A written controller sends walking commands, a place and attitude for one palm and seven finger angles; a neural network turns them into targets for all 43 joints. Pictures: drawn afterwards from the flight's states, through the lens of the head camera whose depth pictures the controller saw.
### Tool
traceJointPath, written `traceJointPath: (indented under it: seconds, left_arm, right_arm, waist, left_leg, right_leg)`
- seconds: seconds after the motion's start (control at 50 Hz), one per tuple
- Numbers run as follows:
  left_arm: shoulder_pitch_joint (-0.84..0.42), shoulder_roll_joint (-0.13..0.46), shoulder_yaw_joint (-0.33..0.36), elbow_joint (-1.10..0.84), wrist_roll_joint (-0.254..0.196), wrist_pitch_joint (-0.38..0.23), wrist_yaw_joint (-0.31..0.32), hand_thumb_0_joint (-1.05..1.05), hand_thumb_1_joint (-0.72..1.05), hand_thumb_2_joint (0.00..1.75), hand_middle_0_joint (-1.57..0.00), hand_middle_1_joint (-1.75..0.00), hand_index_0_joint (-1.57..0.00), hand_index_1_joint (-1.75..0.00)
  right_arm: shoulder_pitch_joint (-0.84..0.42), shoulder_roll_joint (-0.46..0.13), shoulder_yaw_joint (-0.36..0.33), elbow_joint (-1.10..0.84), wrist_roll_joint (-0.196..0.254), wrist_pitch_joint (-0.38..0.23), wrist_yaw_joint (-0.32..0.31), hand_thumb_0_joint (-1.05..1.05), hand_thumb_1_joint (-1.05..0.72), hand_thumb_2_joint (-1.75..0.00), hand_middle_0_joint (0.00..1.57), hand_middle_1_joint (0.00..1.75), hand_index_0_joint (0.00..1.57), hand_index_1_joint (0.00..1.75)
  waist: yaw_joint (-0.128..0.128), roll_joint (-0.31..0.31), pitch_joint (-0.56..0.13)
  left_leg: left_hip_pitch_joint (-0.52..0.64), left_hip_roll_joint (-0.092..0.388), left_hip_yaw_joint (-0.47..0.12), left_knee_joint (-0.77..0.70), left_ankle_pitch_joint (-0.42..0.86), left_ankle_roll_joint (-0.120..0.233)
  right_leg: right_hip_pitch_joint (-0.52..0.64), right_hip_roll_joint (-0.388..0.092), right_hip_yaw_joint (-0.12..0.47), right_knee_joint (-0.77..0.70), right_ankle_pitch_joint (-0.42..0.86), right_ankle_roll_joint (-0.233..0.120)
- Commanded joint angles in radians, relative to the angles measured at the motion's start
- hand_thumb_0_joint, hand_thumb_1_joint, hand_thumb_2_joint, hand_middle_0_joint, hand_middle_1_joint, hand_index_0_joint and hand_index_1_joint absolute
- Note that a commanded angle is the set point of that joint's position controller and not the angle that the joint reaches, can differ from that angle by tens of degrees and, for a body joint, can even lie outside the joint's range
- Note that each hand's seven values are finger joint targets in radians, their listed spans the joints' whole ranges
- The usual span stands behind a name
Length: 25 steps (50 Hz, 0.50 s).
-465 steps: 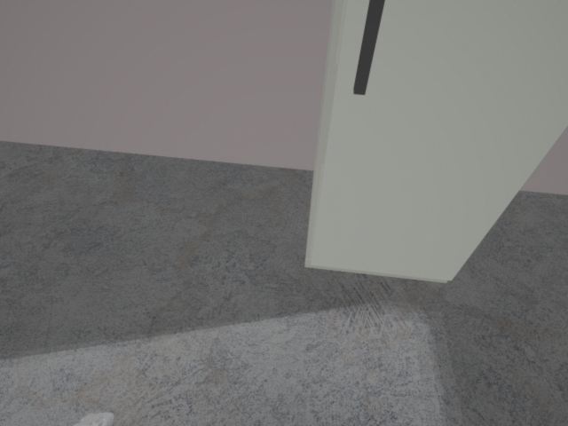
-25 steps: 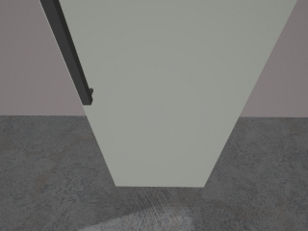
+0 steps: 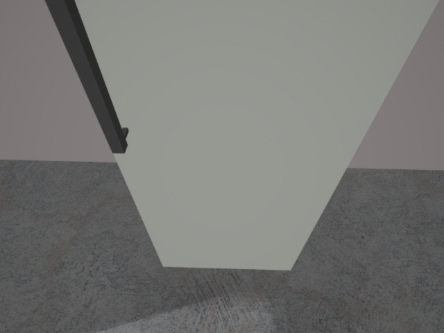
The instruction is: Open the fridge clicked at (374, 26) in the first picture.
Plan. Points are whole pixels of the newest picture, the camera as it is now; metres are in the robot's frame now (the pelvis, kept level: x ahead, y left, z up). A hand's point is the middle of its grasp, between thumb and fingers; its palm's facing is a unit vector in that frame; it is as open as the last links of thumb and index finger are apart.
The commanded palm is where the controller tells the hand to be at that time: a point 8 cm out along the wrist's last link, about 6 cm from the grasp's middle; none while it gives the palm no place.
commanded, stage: look again from close up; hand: left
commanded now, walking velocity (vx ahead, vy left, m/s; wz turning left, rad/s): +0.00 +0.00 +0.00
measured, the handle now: (92, 61) +0.45 +0.23 +0.26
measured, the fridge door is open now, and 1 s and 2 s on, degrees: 0 0 0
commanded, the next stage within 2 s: raise the hand to about handle height in 0.66 s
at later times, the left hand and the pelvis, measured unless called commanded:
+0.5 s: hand out of the picture +0.02 +0.17 -0.17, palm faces +0.01 -0.98 -0.21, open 7.3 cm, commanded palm none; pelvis +0.01 -0.01 +0.00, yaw +0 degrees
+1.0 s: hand (123, 274) +0.21 +0.18 +0.03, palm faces +0.14 -0.99 -0.03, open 7.7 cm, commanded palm +0.12 +0.24 -0.02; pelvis -0.01 -0.01 -0.02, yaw +2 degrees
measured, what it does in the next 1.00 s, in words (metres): stands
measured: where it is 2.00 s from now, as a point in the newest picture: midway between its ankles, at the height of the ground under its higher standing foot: outside the picture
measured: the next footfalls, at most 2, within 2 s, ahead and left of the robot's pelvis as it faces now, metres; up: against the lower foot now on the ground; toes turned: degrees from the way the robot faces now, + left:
none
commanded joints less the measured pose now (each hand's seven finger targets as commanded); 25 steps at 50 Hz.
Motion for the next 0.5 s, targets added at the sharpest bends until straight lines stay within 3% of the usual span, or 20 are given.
traceJointPath:
  seconds: [0.0,0.08,0.24,0.48]
  left_arm:
    - [0.052,0.117,0.026,-0.027,0.005,-0.016,0.009,0.0,0.9,0.9,-0.2,-0.3,-0.2,-0.3]
    - [0.052,0.121,0.026,-0.027,0.005,-0.016,0.008,0.0,0.9,0.9,-0.2,-0.3,-0.2,-0.3]
    - [0.033,0.136,0.029,-0.03,0.003,-0.016,0.006,0.0,0.9,0.9,-0.2,-0.3,-0.2,-0.3]
    - [0.023,0.145,0.033,-0.035,0.004,-0.019,0.006,0.0,0.9,0.9,-0.2,-0.3,-0.2,-0.3]
  right_arm:
    - [0.053,-0.084,-0.016,-0.022,-0.001,-0.013,-0.006,0.0,-0.9,-0.9,0.2,0.3,0.2,0.3]
    - [0.044,-0.085,-0.017,-0.021,-0.001,-0.013,-0.006,0.0,-0.9,-0.9,0.2,0.3,0.2,0.3]
    - [0.029,-0.1,-0.017,-0.02,-0.002,-0.013,-0.007,0.0,-0.9,-0.9,0.2,0.3,0.2,0.3]
    - [0.022,-0.105,-0.019,-0.015,-0.004,-0.013,-0.008,0.0,-0.9,-0.9,0.2,0.3,0.2,0.3]
  waist:
    - [0.0,-0.001,0.018]
    - [0.004,-0.019,0.023]
    - [0.005,0.009,0.009]
    - [0.005,-0.019,-0.004]
  left_leg:
    - [0.048,0.093,-0.1,-0.067,0.112,0.017]
    - [0.049,0.093,-0.098,-0.067,0.112,0.015]
    - [0.06,0.097,-0.097,-0.072,0.133,0.012]
    - [0.077,0.098,-0.098,-0.071,0.159,0.009]
  right_leg:
    - [-0.061,-0.112,0.108,-0.095,0.183,-0.018]
    - [-0.056,-0.114,0.106,-0.102,0.195,-0.018]
    - [-0.039,-0.115,0.106,-0.103,0.214,-0.017]
    - [-0.017,-0.116,0.104,-0.106,0.276,-0.018]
